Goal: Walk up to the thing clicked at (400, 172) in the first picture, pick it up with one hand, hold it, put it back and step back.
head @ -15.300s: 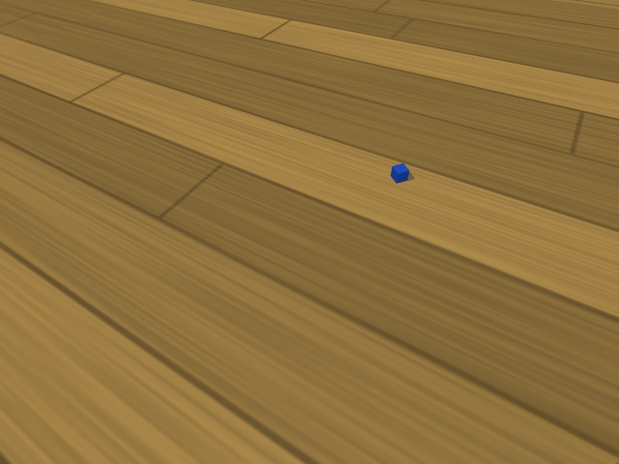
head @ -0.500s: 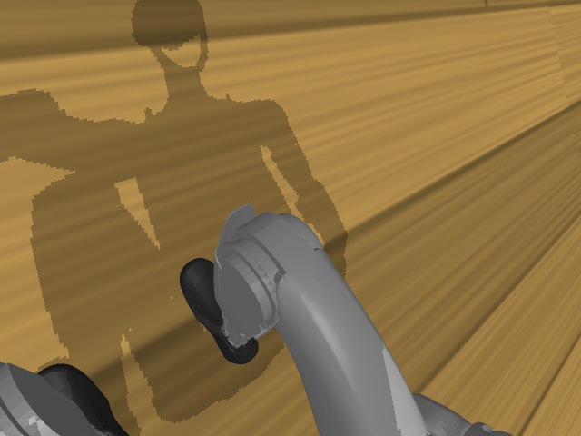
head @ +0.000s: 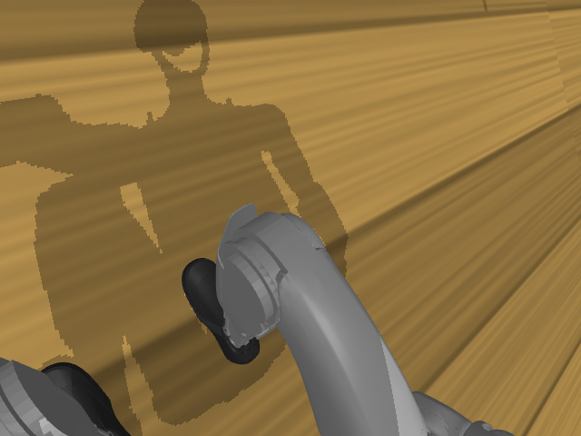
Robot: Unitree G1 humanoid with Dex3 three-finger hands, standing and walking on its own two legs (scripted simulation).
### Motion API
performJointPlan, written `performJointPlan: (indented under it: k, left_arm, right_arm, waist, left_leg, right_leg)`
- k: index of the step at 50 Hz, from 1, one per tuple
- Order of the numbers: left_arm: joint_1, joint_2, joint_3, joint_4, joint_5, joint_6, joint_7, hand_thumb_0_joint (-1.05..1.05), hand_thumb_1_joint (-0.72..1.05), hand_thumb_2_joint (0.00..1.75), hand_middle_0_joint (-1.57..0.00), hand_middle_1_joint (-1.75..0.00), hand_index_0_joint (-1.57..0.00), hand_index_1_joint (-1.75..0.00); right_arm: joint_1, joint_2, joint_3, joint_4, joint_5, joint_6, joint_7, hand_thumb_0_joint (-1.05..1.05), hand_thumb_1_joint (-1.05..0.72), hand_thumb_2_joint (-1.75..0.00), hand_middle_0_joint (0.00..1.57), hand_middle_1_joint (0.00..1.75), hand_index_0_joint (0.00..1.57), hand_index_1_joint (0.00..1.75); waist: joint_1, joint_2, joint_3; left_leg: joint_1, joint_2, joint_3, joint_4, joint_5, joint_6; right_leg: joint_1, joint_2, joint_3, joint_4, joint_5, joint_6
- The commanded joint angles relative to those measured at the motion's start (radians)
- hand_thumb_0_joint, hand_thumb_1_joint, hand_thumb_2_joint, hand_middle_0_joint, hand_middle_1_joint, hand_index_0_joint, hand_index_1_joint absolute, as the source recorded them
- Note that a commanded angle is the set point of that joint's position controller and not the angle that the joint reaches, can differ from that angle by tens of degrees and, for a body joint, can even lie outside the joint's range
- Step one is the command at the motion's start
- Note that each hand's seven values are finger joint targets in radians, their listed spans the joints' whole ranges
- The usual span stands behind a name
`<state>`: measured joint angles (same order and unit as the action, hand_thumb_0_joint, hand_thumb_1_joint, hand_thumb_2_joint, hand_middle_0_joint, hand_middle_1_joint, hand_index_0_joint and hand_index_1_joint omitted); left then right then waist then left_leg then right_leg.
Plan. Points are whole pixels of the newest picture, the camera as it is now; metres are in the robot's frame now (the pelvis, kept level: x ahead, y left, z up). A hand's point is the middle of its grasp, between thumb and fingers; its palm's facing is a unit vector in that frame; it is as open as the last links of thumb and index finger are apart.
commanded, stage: close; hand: left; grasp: from above
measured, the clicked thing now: out of the picture +0.48 +0.32 -0.30
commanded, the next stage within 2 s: settle in 0.80 s
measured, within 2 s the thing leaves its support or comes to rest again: leaves its support in 1.22 s
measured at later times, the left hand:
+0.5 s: hand out of the picture +0.47 +0.32 -0.27, palm faces -0.22 -0.39 -0.89, open 9.3 cm
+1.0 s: hand out of the picture +0.47 +0.32 -0.27, palm faces -0.22 -0.38 -0.90, open 9.3 cm
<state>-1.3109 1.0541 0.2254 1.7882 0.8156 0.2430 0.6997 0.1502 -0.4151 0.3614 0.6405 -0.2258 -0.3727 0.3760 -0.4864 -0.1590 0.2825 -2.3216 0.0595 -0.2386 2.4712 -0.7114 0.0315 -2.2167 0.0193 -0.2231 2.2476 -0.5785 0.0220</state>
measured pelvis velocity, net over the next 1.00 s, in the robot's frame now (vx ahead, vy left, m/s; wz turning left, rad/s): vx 0.00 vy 0.00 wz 0.00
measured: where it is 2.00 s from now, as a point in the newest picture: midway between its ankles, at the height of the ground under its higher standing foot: (172, 379)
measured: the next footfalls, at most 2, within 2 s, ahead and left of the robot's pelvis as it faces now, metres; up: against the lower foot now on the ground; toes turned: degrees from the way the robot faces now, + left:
none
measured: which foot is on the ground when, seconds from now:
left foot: down 0.00-1.00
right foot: down 0.00-1.00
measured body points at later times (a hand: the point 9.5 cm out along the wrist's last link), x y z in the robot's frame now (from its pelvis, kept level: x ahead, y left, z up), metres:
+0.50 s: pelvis +0.00 +0.00 +0.00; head +0.32 +0.11 +0.29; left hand +0.48 +0.33 -0.22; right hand +0.00 -0.24 -0.03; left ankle +0.07 +0.12 -0.29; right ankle +0.13 -0.11 -0.29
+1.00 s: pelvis +0.00 +0.00 +0.00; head +0.32 +0.11 +0.29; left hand +0.48 +0.34 -0.22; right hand +0.00 -0.24 -0.03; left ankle +0.07 +0.12 -0.29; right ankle +0.13 -0.11 -0.29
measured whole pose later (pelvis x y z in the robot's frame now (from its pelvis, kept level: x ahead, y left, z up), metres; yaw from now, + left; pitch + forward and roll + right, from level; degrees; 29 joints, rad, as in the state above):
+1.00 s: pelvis +0.00 +0.00 +0.00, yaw +0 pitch +30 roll -16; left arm -1.31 1.06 0.24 1.81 0.83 0.23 0.71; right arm 0.16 -0.42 0.35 0.64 -0.23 -0.38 0.38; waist -0.49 -0.15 0.28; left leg -2.32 0.06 -0.24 2.46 -0.72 0.03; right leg -2.21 0.02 -0.22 2.24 -0.58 0.02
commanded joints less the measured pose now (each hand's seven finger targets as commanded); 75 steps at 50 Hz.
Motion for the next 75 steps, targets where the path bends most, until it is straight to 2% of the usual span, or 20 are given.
performJointPlan:
  k: [1, 8, 12, 20, 24, 38, 40, 45, 46, 52, 58, 60, 62, 63, 64, 66, 67, 68, 70, 75]
  left_arm:
    - [-0.248, 0.213, -0.012, -0.114, 0.021, -0.001, 0.042, 0.00, 0.04, 0.68, -0.56, -0.64, -0.55, -0.65]
    - [-0.236, 0.193, -0.025, -0.101, 0.031, -0.010, 0.046, 0.00, 0.19, 0.65, -0.66, -0.62, -0.66, -0.62]
    - [-0.230, 0.239, -0.006, -0.103, 0.032, -0.018, 0.055, 0.00, 0.25, 0.62, -0.71, -0.59, -0.71, -0.59]
    - [-0.233, 0.223, -0.014, -0.107, 0.021, -0.015, 0.047, 0.00, 0.36, 0.60, -0.80, -0.54, -0.80, -0.54]
    - [-0.228, 0.249, 0.000, -0.105, 0.030, -0.014, 0.048, 0.00, 0.39, 0.59, -0.83, -0.51, -0.82, -0.51]
    - [-0.233, 0.177, -0.026, -0.089, 0.026, -0.006, 0.045, 0.00, 0.57, 0.64, -0.98, -0.51, -0.97, -0.53]
    - [-0.223, 0.200, -0.019, -0.077, 0.024, -0.006, 0.049, 0.00, 0.60, 0.62, -1.01, -0.48, -0.99, -0.50]
    - [-0.220, 0.200, -0.009, -0.069, 0.018, -0.012, 0.052, 0.00, 0.60, 0.64, -1.01, -0.51, -0.99, -0.52]
    - [-0.226, 0.203, -0.009, -0.073, 0.025, -0.012, 0.054, 0.00, 0.56, 0.56, -0.96, -0.59, -0.99, -0.56]
    - [-0.251, 0.211, -0.015, -0.136, 0.024, -0.005, 0.027, 0.00, 0.46, 0.52, -0.90, -0.55, -0.92, -0.52]
    - [-0.258, 0.240, 0.007, -0.253, 0.049, 0.004, 0.004, 0.00, 0.48, 0.51, -0.92, -0.52, -0.93, -0.50]
    - [-0.263, 0.209, -0.011, -0.279, 0.050, 0.014, -0.003, 0.00, 0.48, 0.50, -0.92, -0.50, -0.94, -0.48]
    - [-0.240, 0.207, 0.015, -0.330, 0.049, 0.026, -0.007, 0.00, 0.48, 0.52, -0.93, -0.51, -0.94, -0.49]
    - [-0.228, 0.167, -0.001, -0.306, 0.038, 0.037, -0.007, 0.00, 0.48, 0.48, -0.92, -0.50, -0.94, -0.48]
    - [-0.228, 0.191, 0.024, -0.331, 0.039, 0.045, -0.006, 0.00, 0.49, 0.50, -0.92, -0.51, -0.94, -0.49]
    - [-0.202, 0.127, 0.016, -0.346, 0.027, 0.067, -0.020, 0.00, 0.49, 0.54, -0.92, -0.53, -0.94, -0.51]
    - [-0.204, 0.094, -0.006, -0.345, 0.021, 0.078, -0.036, 0.00, 0.49, 0.53, -0.93, -0.51, -0.94, -0.50]
    - [-0.187, 0.095, 0.010, -0.359, 0.012, 0.083, -0.049, 0.00, 0.47, 0.54, -0.92, -0.51, -0.93, -0.50]
    - [-0.172, 0.052, -0.006, -0.368, 0.008, 0.099, -0.078, 0.00, 0.48, 0.54, -0.93, -0.49, -0.94, -0.48]
    - [-0.160, -0.017, -0.021, -0.343, 0.033, 0.107, -0.131, 0.00, 0.57, 0.61, -1.01, -0.50, -1.01, -0.50]
  right_arm:
    - [0.258, -0.331, -0.066, 0.043, 0.000, 0.004, 0.003, 0.00, -0.89, -0.90, 0.20, 0.30, 0.20, 0.30]
    - [0.236, -0.329, -0.065, 0.033, 0.002, 0.001, 0.003, 0.00, -0.89, -0.90, 0.20, 0.30, 0.20, 0.30]
    - [0.247, -0.335, -0.069, 0.043, -0.004, 0.001, -0.001, 0.00, -0.89, -0.90, 0.20, 0.30, 0.20, 0.30]
    - [0.240, -0.329, -0.072, 0.034, -0.003, -0.004, -0.003, 0.00, -0.89, -0.90, 0.20, 0.30, 0.20, 0.30]
    - [0.239, -0.330, -0.074, 0.053, 0.000, -0.003, -0.005, 0.00, -0.89, -0.90, 0.20, 0.30, 0.20, 0.30]
    - [0.251, -0.331, -0.083, 0.040, -0.001, -0.007, 0.002, 0.00, -0.89, -0.90, 0.20, 0.30, 0.20, 0.30]
    - [0.246, -0.329, -0.076, 0.044, -0.001, -0.005, -0.002, 0.00, -0.89, -0.90, 0.20, 0.30, 0.20, 0.30]
    - [0.257, -0.330, -0.074, 0.049, -0.002, -0.003, 0.005, 0.00, -0.89, -0.90, 0.20, 0.30, 0.20, 0.30]
    - [0.260, -0.335, -0.078, 0.041, 0.001, -0.003, 0.006, 0.00, -0.91, -0.90, 0.20, 0.30, 0.20, 0.30]
    - [0.260, -0.332, -0.093, 0.040, 0.006, 0.001, 0.002, 0.00, -0.91, -0.90, 0.20, 0.30, 0.20, 0.30]
    - [0.284, -0.317, -0.113, 0.049, 0.022, 0.012, -0.002, 0.00, -0.90, -0.90, 0.20, 0.30, 0.20, 0.30]
    - [0.270, -0.311, -0.124, 0.043, 0.027, 0.015, -0.002, 0.00, -0.90, -0.90, 0.20, 0.30, 0.20, 0.30]
    - [0.304, -0.306, -0.146, 0.064, 0.033, 0.021, 0.001, 0.00, -0.90, -0.90, 0.20, 0.30, 0.20, 0.30]
    - [0.284, -0.305, -0.149, 0.045, 0.036, 0.023, -0.001, 0.00, -0.90, -0.90, 0.20, 0.30, 0.20, 0.30]
    - [0.307, -0.300, -0.161, 0.078, 0.038, 0.027, -0.001, 0.00, -0.90, -0.90, 0.20, 0.30, 0.20, 0.30]
    - [0.300, -0.292, -0.180, 0.068, 0.047, 0.031, 0.001, 0.00, -0.90, -0.90, 0.20, 0.30, 0.20, 0.30]
    - [0.293, -0.277, -0.183, 0.074, 0.052, 0.034, 0.000, 0.00, -0.90, -0.90, 0.20, 0.30, 0.20, 0.30]
    - [0.316, -0.277, -0.199, 0.105, 0.057, 0.038, -0.003, 0.00, -0.90, -0.90, 0.20, 0.30, 0.20, 0.30]
    - [0.318, -0.262, -0.209, 0.108, 0.067, 0.041, -0.005, 0.00, -0.90, -0.90, 0.20, 0.30, 0.20, 0.30]
    - [0.332, -0.236, -0.233, 0.154, 0.072, 0.048, -0.016, 0.00, -0.89, -0.90, 0.20, 0.30, 0.20, 0.30]
  waist:
    - [-0.080, 0.610, -0.679]
    - [-0.079, 0.610, -0.647]
    - [-0.072, 0.571, -0.673]
    - [-0.080, 0.589, -0.692]
    - [-0.069, 0.590, -0.685]
    - [-0.090, 0.613, -0.653]
    - [-0.086, 0.592, -0.655]
    - [-0.083, 0.600, -0.664]
    - [-0.075, 0.605, -0.669]
    - [-0.074, 0.633, -0.702]
    - [-0.041, 0.679, -0.787]
    - [-0.031, 0.703, -0.801]
    - [-0.016, 0.736, -0.828]
    - [-0.007, 0.731, -0.858]
    - [0.006, 0.729, -0.872]
    - [0.026, 0.747, -0.900]
    - [0.024, 0.727, -0.879]
    - [0.033, 0.718, -0.878]
    - [0.049, 0.698, -0.895]
    - [0.052, 0.608, -0.840]
  left_leg:
    - [0.505, 0.020, 0.038, -0.261, 0.260, -0.032]
    - [0.501, 0.020, 0.032, -0.259, 0.236, -0.031]
    - [0.444, 0.014, 0.060, -0.247, 0.232, -0.021]
    - [0.468, 0.017, 0.058, -0.256, 0.232, -0.023]
    - [0.462, 0.018, 0.057, -0.254, 0.237, -0.025]
    - [0.494, 0.018, 0.038, -0.275, 0.223, -0.033]
    - [0.476, 0.022, 0.037, -0.270, 0.221, -0.029]
    - [0.486, 0.021, 0.037, -0.271, 0.253, -0.034]
    - [0.489, 0.022, 0.039, -0.268, 0.260, -0.033]
    - [0.503, 0.014, 0.055, -0.277, 0.242, -0.031]
    - [0.555, 0.020, 0.059, -0.279, 0.312, -0.033]
    - [0.564, 0.019, 0.068, -0.286, 0.295, -0.035]
    - [0.608, 0.020, 0.063, -0.296, 0.327, -0.045]
    - [0.615, 0.021, 0.071, -0.301, 0.330, -0.046]
    - [0.603, 0.016, 0.071, -0.308, 0.317, -0.045]
    - [0.622, 0.014, 0.077, -0.318, 0.330, -0.051]
    - [0.604, 0.009, 0.082, -0.314, 0.307, -0.045]
    - [0.597, 0.008, 0.085, -0.316, 0.307, -0.044]
    - [0.579, 0.004, 0.095, -0.310, 0.315, -0.040]
    - [0.468, -0.014, 0.114, -0.301, 0.279, -0.024]
  right_leg:
    - [0.433, 0.055, -0.050, -0.175, 0.231, -0.037]
    - [0.393, 0.052, -0.053, -0.174, 0.208, -0.039]
    - [0.468, 0.056, -0.040, -0.196, 0.214, -0.029]
    - [0.477, 0.060, -0.039, -0.199, 0.214, -0.029]
    - [0.470, 0.055, -0.039, -0.197, 0.220, -0.029]
    - [0.415, 0.054, -0.049, -0.182, 0.205, -0.038]
    - [0.426, 0.056, -0.045, -0.190, 0.208, -0.032]
    - [0.446, 0.055, -0.051, -0.178, 0.234, -0.033]
    - [0.443, 0.054, -0.051, -0.184, 0.234, -0.035]
    - [0.461, 0.053, -0.043, -0.196, 0.221, -0.035]
    - [0.483, 0.052, -0.032, -0.190, 0.272, -0.038]
    - [0.464, 0.054, -0.029, -0.195, 0.260, -0.040]
    - [0.448, 0.050, -0.028, -0.186, 0.275, -0.044]
    - [0.467, 0.056, -0.026, -0.188, 0.283, -0.045]
    - [0.461, 0.051, -0.028, -0.187, 0.276, -0.046]
    - [0.440, 0.049, -0.028, -0.184, 0.276, -0.050]
    - [0.415, 0.049, -0.023, -0.188, 0.257, -0.050]
    - [0.403, 0.050, -0.021, -0.187, 0.254, -0.049]
    - [0.398, 0.051, -0.012, -0.183, 0.260, -0.050]
    - [0.347, 0.045, 0.011, -0.177, 0.234, -0.047]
